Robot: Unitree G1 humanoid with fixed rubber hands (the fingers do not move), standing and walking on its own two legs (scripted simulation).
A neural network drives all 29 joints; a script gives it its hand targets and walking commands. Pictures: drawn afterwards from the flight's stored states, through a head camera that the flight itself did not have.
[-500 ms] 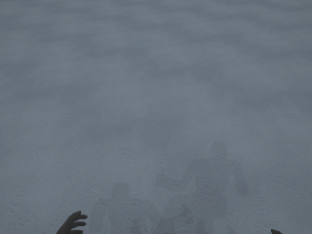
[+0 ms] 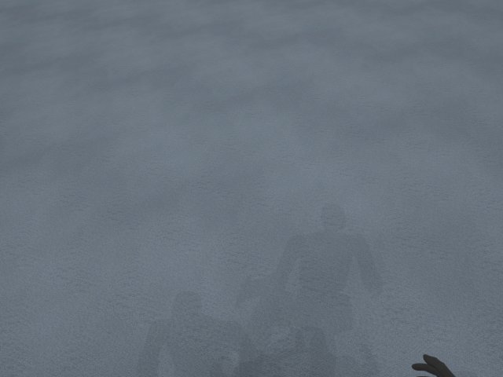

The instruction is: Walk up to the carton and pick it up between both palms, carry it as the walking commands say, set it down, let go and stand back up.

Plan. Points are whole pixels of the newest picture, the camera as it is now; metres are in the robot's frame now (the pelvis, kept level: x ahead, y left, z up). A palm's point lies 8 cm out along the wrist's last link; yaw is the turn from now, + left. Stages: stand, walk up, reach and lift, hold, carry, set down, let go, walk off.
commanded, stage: walk up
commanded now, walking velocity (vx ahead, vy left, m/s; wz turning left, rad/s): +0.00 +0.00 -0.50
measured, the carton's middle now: out of the picture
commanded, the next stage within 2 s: none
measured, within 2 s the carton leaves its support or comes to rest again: neither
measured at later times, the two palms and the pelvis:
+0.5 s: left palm out of the picture +0.09 +0.29 -0.09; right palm out of the picture -0.02 -0.24 -0.07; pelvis -0.07 +0.06 +0.02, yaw -15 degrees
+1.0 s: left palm out of the picture +0.02 +0.25 -0.08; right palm out of the picture -0.15 -0.26 -0.11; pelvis -0.17 +0.04 -0.01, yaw -27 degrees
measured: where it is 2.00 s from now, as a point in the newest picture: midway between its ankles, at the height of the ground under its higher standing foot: outside the picture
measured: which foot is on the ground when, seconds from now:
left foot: up 0.00-0.44, down 0.46-0.98, up 1.00-1.00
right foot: down 0.00-0.46, up 0.48-0.94, down 0.96-1.00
